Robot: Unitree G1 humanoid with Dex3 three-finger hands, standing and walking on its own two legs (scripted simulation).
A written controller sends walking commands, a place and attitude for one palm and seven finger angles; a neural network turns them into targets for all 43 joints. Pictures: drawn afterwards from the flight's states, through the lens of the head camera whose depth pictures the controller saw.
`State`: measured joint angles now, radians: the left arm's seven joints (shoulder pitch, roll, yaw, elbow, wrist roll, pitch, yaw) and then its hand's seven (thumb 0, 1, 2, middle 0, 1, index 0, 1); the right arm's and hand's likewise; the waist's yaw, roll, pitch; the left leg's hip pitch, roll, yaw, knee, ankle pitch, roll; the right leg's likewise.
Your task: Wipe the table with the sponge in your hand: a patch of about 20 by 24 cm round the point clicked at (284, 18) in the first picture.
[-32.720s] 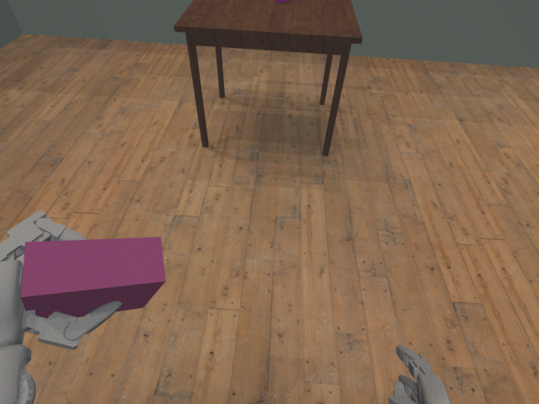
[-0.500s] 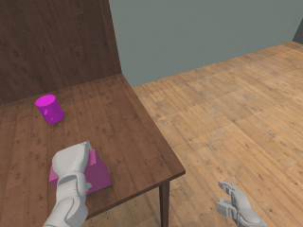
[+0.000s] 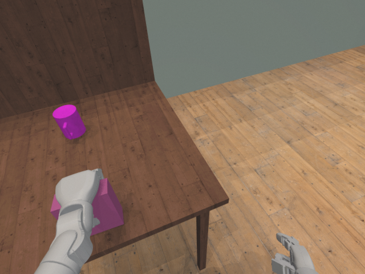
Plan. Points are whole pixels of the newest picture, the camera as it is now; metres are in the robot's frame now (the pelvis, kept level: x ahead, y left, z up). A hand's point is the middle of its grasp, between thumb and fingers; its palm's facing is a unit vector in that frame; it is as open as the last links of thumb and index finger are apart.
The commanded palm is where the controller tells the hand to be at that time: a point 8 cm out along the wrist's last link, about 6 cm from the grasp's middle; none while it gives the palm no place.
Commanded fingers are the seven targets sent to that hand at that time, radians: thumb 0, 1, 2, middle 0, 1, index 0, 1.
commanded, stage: wipe forward along the middle lane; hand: left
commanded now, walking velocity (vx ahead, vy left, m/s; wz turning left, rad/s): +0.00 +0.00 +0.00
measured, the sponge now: (94, 214) +0.25 +0.26 -0.03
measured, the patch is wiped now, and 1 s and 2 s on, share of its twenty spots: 0.95 0.95 1.00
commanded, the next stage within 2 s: slide back across to the first lane in 1.36 s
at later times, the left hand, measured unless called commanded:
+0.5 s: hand (86, 182) +0.32 +0.29 +0.02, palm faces -0.13 -0.02 -0.99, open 9.7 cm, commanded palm +0.31 +0.31 +0.05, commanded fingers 0.00 0.10 1.30 -1.20 -1.60 -1.20 -1.60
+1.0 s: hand (84, 165) +0.37 +0.33 +0.02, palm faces -0.18 +0.00 -0.98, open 9.7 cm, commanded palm +0.36 +0.34 +0.06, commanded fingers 0.00 0.10 1.30 -1.20 -1.60 -1.20 -1.60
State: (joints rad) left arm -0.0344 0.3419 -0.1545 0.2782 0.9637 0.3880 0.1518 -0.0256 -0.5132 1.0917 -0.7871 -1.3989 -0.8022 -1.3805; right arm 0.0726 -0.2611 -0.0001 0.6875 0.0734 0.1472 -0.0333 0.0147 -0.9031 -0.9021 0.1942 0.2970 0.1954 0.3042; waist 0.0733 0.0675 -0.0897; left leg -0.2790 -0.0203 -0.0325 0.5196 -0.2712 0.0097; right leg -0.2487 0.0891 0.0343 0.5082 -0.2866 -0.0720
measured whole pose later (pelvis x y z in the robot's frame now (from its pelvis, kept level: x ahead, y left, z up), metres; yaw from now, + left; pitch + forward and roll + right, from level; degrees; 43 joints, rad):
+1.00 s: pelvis -0.02 -0.03 -0.02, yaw +1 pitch +14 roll -1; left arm -0.65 0.63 0.06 1.09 1.02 0.07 0.19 0.02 -0.60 1.16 -0.85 -1.34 -0.86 -1.35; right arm 0.26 -0.30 -0.01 0.72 0.09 0.14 -0.02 0.01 -0.90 -0.90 0.20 0.30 0.20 0.30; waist -0.05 0.06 -0.13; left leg -0.67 0.02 -0.08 0.74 -0.32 0.03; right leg -0.61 0.15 -0.03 0.67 -0.30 -0.11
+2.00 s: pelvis +0.01 +0.05 -0.01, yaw +0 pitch +14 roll -3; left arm -0.65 0.62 0.10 1.04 1.06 0.06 0.21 0.00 -0.55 1.14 -0.79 -1.40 -0.80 -1.42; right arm 0.27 -0.27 -0.01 0.69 0.08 0.19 0.01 0.01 -0.90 -0.90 0.20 0.30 0.20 0.30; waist -0.05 0.03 -0.15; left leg -0.60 -0.04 -0.03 0.69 -0.33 0.07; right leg -0.51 0.08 0.03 0.57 -0.30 -0.01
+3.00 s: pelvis +0.02 +0.05 -0.01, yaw +1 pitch +10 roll -3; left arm -0.23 0.57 0.06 0.59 0.95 0.15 0.21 -0.01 -0.45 1.07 -0.72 -1.44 -0.73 -1.47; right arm 0.21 -0.28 -0.02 0.66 0.09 0.21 0.02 0.01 -0.90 -0.90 0.20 0.30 0.20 0.30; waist 0.01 0.05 -0.13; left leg -0.46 -0.05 -0.05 0.62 -0.33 0.07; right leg -0.37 0.07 0.02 0.50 -0.30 -0.02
